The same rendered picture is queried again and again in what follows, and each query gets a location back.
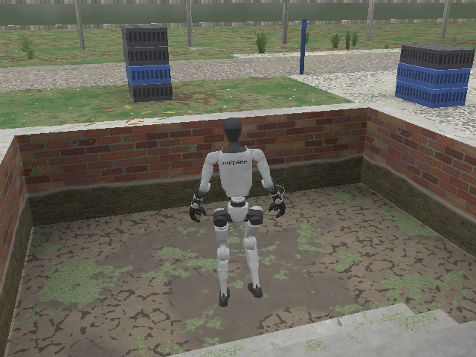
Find left robot forearm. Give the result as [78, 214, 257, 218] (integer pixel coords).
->
[191, 181, 206, 209]

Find right robot upper arm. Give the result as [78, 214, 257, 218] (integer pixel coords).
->
[250, 149, 274, 189]

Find robot head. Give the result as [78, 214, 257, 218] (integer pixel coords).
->
[222, 118, 247, 153]

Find right robot shin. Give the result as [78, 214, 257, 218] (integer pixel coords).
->
[245, 237, 260, 289]

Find robot right hand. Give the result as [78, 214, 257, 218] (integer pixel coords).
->
[268, 201, 286, 218]

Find left robot upper arm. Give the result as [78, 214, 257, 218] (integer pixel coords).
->
[199, 151, 219, 192]

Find right robot forearm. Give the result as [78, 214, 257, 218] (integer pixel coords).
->
[267, 177, 283, 205]

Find robot left hand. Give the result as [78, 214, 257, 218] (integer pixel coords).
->
[189, 206, 206, 222]

